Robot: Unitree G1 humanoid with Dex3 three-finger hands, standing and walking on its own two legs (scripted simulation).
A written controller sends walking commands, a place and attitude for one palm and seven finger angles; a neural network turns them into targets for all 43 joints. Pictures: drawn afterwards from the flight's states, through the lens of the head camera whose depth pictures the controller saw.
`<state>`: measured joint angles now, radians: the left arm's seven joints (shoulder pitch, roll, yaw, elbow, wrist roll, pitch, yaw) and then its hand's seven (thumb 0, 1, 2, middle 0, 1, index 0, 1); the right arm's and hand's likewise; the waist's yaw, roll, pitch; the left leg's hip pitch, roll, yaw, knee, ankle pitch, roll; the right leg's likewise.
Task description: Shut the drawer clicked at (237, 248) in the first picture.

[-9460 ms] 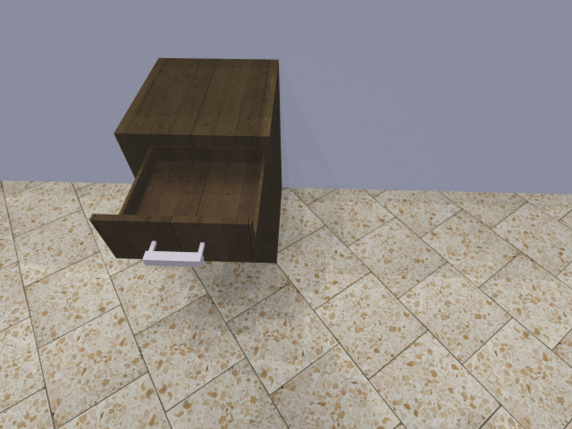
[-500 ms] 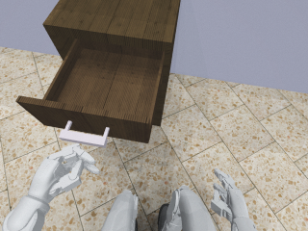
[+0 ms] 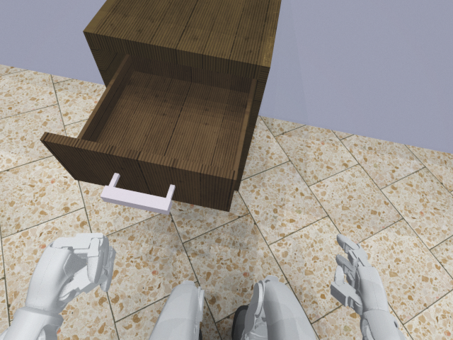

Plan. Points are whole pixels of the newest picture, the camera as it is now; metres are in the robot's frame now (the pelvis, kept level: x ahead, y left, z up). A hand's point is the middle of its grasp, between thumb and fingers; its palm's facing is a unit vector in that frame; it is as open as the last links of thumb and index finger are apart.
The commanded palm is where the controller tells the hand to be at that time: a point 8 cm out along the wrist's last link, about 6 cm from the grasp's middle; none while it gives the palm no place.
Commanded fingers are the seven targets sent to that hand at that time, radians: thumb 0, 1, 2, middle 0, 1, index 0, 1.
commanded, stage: raise the hand and make a fist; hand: left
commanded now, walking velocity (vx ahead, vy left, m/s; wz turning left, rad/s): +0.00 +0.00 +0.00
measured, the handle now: (140, 191) +0.40 +0.21 -0.09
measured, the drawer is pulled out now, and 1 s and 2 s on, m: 0.28 0.28 0.28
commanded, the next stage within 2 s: bring the fist close to the handle in 0.58 s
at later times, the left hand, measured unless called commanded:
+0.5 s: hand (108, 275) +0.22 +0.19 +0.01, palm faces -0.18 -0.98 +0.02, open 3.3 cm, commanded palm +0.19 +0.25 +0.01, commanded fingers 0.00 0.90 0.90 -1.40 -1.60 -1.40 -1.60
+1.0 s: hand (121, 267) +0.23 +0.19 -0.03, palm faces -0.14 -0.99 -0.03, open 3.3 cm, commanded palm +0.22 +0.25 -0.02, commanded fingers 0.00 0.90 0.90 -1.40 -1.60 -1.40 -1.60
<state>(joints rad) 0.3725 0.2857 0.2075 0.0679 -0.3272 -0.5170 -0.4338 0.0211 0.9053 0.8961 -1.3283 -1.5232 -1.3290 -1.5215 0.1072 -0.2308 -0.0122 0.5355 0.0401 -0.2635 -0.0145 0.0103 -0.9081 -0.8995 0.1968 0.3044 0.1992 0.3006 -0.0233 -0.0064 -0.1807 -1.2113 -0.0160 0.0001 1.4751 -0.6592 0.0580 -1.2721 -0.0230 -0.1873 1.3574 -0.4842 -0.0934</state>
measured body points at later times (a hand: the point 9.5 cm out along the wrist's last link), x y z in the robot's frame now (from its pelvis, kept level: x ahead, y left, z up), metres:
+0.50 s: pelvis +0.01 +0.03 -0.01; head +0.15 +0.06 +0.42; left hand +0.22 +0.25 +0.01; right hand +0.24 -0.20 -0.08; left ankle +0.02 +0.09 -0.59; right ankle +0.09 -0.08 -0.59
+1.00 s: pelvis +0.01 +0.00 -0.03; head +0.16 +0.04 +0.39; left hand +0.24 +0.24 -0.02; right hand +0.25 -0.23 -0.11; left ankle +0.02 +0.08 -0.59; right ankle +0.09 -0.08 -0.59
